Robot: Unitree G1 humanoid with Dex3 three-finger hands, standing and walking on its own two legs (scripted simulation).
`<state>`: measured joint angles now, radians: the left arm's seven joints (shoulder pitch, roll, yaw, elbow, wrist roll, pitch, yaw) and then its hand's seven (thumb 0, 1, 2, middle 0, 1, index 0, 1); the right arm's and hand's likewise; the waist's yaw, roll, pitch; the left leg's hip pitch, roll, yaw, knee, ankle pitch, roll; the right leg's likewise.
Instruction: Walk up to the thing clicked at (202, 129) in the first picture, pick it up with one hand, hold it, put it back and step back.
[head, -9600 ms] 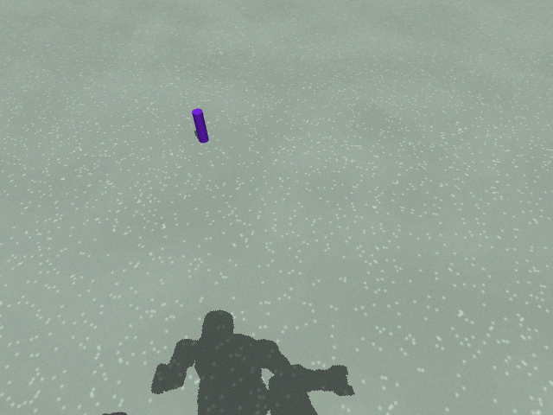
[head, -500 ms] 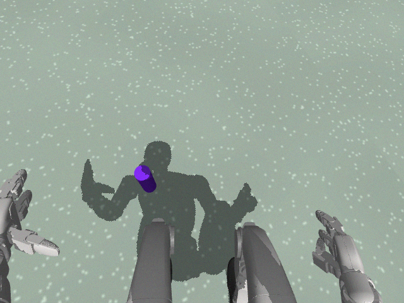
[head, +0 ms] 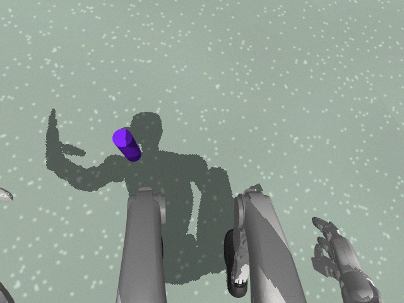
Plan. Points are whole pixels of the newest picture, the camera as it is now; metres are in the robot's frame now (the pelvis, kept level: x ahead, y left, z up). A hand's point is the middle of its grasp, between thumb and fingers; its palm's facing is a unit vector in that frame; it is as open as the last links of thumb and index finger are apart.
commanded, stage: go down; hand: left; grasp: from the side
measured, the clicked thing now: (128, 147) +0.47 +0.23 -0.38
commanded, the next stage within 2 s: approach in 1.08 s
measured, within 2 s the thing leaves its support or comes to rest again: neither
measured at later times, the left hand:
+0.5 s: hand out of the picture +0.36 +0.40 -0.06, palm faces +0.20 -0.97 -0.12, open 17.4 cm
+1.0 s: hand out of the picture +0.38 +0.41 -0.07, palm faces +0.20 -0.97 -0.11, open 17.3 cm
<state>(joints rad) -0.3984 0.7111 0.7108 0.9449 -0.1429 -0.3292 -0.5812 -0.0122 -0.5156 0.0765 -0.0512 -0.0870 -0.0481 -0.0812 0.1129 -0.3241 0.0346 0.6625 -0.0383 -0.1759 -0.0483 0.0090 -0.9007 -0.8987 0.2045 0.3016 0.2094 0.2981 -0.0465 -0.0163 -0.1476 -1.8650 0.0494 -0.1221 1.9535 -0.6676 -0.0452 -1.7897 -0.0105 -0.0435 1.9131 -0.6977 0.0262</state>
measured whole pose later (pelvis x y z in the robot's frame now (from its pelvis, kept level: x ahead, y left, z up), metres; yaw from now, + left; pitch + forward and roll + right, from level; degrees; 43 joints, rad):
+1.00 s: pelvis -0.01 +0.00 -0.08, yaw -2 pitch +32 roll -6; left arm -0.57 0.87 0.82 1.04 -0.17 -0.33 -0.69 -0.01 -0.50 0.08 -0.04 -0.07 -0.03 -0.06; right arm 0.12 -0.36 0.09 0.66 -0.04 -0.16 -0.02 0.01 -0.91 -0.90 0.20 0.30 0.21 0.30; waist -0.08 -0.03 -0.11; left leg -2.12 0.03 -0.16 2.22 -0.68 -0.05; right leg -2.03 0.00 -0.04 2.17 -0.71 0.04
